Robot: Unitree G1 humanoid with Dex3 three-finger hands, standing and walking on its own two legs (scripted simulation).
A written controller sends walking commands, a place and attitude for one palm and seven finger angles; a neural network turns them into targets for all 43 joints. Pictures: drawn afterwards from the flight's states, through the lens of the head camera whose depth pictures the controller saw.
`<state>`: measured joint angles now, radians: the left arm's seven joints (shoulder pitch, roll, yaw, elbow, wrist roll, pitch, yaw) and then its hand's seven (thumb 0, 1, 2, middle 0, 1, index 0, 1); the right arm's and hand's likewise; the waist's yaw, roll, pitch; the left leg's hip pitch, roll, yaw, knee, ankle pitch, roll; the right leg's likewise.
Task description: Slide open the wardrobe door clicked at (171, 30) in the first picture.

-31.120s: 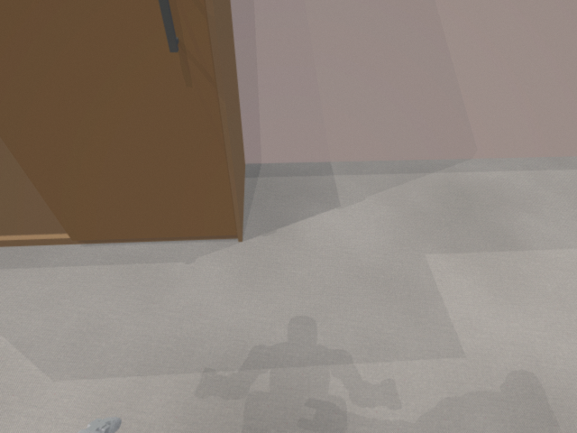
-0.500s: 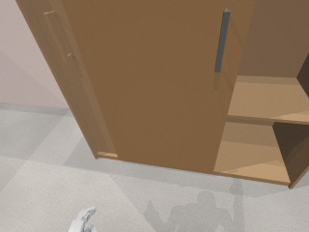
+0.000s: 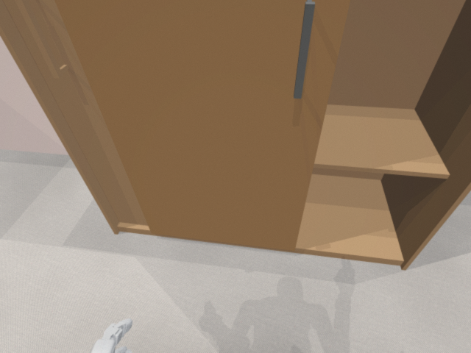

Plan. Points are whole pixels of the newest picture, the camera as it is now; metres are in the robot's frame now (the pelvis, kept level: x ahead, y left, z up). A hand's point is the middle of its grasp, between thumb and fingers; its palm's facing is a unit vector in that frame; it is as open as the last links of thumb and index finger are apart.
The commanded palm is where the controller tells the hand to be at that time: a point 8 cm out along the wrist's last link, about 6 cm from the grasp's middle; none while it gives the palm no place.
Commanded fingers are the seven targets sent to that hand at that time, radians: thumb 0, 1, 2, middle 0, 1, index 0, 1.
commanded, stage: stop stepping back and stand still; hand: right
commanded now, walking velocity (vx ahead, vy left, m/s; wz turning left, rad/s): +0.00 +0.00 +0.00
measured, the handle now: (303, 51) +0.71 -0.15 +0.21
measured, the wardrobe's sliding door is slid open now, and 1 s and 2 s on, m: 0.48 0.48 0.48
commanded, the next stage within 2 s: let the arm hang, fingers relaxed in 0.58 s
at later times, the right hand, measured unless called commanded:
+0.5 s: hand (450, 218) +0.26 -0.28 +0.16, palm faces +0.43 +0.78 -0.45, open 7.4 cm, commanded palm +0.19 -0.32 +0.19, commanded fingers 0.00 -0.90 -0.90 0.20 0.30 0.20 0.30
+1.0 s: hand out of the picture +0.08 -0.19 -0.16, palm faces +0.02 +0.98 -0.18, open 7.1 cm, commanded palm none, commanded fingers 0.00 -0.90 -0.90 0.20 0.30 0.20 0.30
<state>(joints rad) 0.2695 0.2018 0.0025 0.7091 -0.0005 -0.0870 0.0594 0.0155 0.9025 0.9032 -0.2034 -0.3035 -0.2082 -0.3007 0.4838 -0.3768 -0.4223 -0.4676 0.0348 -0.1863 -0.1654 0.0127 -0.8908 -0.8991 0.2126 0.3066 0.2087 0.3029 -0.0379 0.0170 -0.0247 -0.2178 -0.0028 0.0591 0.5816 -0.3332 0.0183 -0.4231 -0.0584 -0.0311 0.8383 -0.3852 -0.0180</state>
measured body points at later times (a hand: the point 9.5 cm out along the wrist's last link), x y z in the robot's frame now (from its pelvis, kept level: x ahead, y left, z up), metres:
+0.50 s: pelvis +0.05 -0.02 +0.01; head +0.07 -0.02 +0.46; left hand +0.23 +0.22 -0.07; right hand +0.23 -0.32 +0.19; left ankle +0.01 +0.10 -0.73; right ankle +0.05 -0.12 -0.73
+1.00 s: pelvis +0.03 -0.02 +0.01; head +0.05 -0.03 +0.46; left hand +0.11 +0.24 -0.12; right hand +0.08 -0.24 -0.15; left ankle +0.01 +0.10 -0.73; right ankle +0.05 -0.12 -0.73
